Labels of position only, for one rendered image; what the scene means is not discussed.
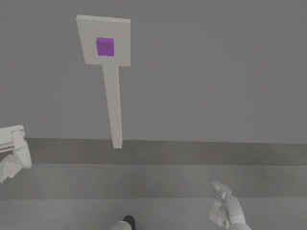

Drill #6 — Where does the robot left foot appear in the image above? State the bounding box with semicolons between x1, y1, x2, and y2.
123;215;135;230

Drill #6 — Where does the button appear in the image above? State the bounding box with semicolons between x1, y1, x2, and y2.
96;37;114;57

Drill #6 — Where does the left robot hand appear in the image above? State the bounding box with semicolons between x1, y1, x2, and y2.
0;125;32;186

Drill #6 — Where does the panel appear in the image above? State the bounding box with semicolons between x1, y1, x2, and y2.
76;14;130;149

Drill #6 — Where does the right robot hand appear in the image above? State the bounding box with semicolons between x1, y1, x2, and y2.
209;180;247;230

